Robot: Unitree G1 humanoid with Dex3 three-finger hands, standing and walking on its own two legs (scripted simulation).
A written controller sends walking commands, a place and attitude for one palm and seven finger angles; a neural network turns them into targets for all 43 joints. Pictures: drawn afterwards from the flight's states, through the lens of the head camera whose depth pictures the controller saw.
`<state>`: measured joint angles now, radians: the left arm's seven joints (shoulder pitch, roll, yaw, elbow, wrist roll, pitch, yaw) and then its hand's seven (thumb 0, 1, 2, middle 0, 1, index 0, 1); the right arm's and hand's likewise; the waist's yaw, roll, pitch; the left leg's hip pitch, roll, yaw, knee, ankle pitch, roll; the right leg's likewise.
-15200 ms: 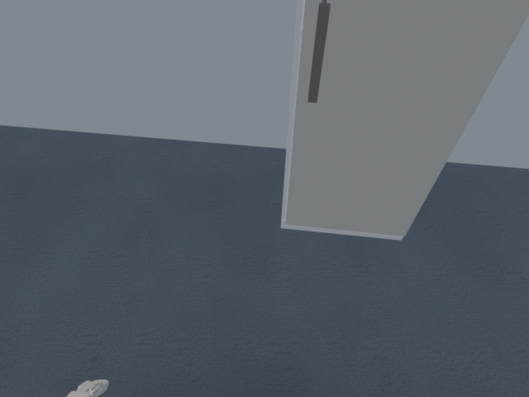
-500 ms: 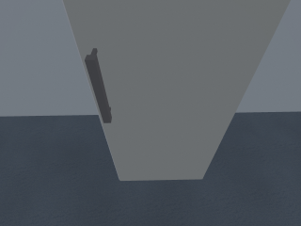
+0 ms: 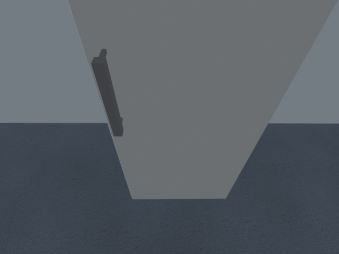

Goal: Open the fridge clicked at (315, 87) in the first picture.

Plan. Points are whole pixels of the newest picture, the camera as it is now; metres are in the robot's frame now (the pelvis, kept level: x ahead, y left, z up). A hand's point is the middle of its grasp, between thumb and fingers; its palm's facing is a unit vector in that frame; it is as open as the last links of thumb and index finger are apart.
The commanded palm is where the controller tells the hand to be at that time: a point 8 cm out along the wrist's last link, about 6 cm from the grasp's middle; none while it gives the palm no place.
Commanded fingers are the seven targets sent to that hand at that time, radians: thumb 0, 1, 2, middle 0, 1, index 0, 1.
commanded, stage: raise the hand to about handle height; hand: left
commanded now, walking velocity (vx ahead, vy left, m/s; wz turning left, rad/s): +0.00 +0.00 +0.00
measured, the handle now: (111, 97) +0.47 +0.19 +0.11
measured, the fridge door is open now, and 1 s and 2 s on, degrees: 0 0 0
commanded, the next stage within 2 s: none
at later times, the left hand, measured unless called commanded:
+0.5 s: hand (75, 250) +0.13 +0.21 -0.01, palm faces +0.29 -0.95 -0.10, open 9.4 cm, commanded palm +0.13 +0.24 +0.00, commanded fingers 0.00 0.22 0.61 -0.25 -0.74 -0.25 -0.74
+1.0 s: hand (64, 202) +0.21 +0.24 +0.05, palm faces +0.10 -0.99 -0.07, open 12.4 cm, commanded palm +0.17 +0.29 +0.07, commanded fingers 0.00 -0.36 0.36 -0.29 -1.11 -0.29 -1.11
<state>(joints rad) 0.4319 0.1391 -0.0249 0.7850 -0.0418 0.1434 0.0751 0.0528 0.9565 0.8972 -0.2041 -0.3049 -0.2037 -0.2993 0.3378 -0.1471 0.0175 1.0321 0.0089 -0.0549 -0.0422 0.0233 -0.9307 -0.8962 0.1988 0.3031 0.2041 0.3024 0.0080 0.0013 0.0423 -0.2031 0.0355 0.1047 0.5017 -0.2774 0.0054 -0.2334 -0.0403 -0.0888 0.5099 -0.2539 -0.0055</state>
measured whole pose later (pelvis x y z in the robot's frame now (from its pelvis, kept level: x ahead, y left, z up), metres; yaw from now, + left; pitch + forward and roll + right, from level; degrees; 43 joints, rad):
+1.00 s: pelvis -0.01 +0.00 -0.03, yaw +3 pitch +6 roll -1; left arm 0.33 0.28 0.29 -0.02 -0.33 -0.28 -0.32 0.00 -0.13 0.46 -0.27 -0.97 -0.27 -0.96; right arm 0.29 -0.29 -0.01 0.62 0.06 -0.26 -0.08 0.01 -0.90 -0.90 0.20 0.30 0.20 0.30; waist 0.01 0.03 -0.06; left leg -0.52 0.05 0.05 0.82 -0.41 0.01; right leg -0.50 -0.05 -0.13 0.78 -0.38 -0.01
